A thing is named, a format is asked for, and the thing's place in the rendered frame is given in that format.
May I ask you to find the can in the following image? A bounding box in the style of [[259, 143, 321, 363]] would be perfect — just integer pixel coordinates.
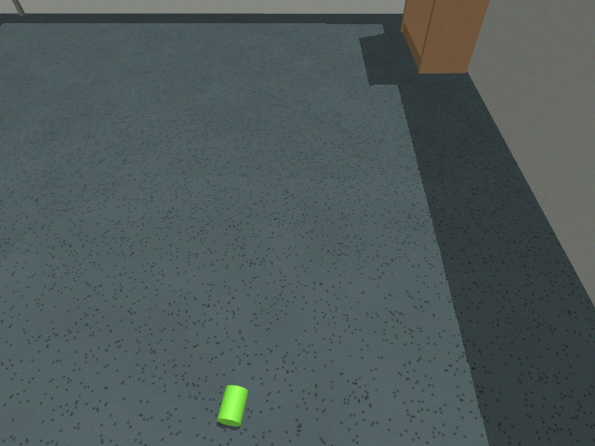
[[217, 385, 249, 426]]

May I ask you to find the bookshelf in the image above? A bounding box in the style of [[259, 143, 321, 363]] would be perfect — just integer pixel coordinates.
[[401, 0, 490, 73]]

